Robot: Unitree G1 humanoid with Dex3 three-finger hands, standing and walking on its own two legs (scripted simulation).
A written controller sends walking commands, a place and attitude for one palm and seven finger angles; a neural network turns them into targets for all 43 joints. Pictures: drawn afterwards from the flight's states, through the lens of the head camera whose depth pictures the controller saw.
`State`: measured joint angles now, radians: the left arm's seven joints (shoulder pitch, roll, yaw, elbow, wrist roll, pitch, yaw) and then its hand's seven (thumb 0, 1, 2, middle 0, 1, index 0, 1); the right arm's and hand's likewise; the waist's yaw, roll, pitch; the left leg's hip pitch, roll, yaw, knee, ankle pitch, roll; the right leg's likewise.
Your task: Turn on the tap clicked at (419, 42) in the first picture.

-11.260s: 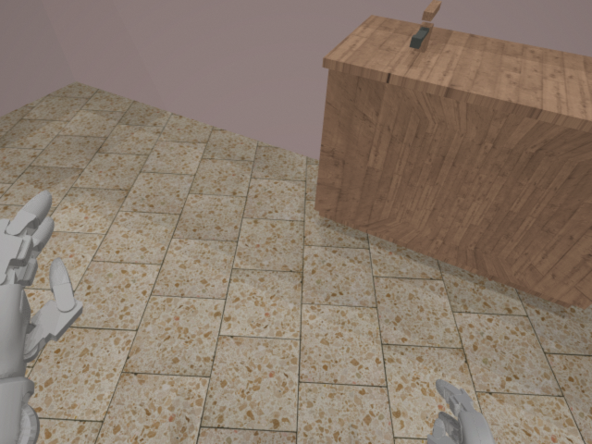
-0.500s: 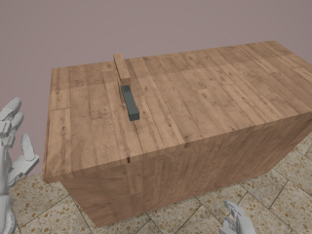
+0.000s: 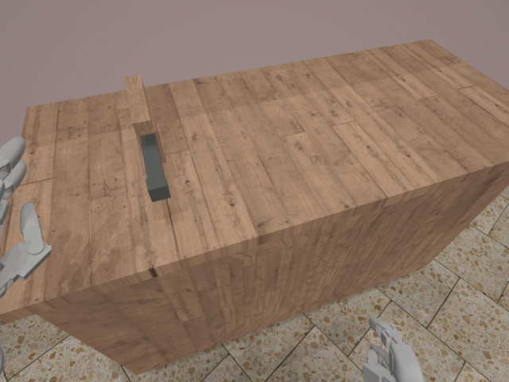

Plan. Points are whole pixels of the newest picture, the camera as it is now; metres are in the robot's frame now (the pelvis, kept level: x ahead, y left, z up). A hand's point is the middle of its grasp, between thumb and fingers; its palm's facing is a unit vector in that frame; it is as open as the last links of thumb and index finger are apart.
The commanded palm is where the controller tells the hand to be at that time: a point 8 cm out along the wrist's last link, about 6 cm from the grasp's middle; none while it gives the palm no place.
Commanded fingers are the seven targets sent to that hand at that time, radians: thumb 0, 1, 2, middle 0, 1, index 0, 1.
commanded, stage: shuffle to correct the standing spot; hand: left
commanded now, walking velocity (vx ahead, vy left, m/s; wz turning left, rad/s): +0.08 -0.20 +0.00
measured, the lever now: (158, 188) +0.36 +0.17 +0.11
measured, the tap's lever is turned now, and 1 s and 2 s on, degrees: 0 0 0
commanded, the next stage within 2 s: come to a stop and stand still in 0.80 s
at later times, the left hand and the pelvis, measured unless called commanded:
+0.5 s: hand (122, 208) +0.26 +0.17 +0.20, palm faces +0.35 -0.84 -0.41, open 7.5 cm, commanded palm +0.21 +0.21 +0.20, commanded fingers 0.00 0.90 0.90 -0.20 -0.30 -0.20 -0.30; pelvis +0.05 -0.07 +0.02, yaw -1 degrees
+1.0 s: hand (246, 199) +0.29 +0.03 +0.19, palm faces +0.35 -0.82 -0.45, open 7.4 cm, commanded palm +0.22 +0.08 +0.20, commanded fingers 0.00 0.90 0.90 -0.20 -0.30 -0.20 -0.30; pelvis +0.06 -0.20 +0.01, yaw +0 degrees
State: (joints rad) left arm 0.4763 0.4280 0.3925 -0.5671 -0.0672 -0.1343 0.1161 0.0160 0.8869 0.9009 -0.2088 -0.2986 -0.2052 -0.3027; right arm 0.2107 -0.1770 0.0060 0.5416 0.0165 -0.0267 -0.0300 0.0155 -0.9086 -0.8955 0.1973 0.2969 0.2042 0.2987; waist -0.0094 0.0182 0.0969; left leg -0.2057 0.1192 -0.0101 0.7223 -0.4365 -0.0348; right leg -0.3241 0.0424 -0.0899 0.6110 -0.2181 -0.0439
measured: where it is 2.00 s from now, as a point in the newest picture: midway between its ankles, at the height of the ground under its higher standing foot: outside the picture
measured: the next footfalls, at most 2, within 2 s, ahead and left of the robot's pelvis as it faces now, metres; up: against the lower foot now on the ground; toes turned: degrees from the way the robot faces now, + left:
left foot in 0.28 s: +0.11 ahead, +0.08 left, +0.00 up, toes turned +6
right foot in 0.58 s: +0.13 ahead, -0.27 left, +0.00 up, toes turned -2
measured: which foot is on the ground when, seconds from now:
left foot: down 0.00-0.00, up 0.02-0.26, down 0.28-0.58, up 0.60-0.72, down 0.74-0.94, up 0.96-1.00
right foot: down 0.00-0.28, up 0.30-0.56, down 0.58-1.00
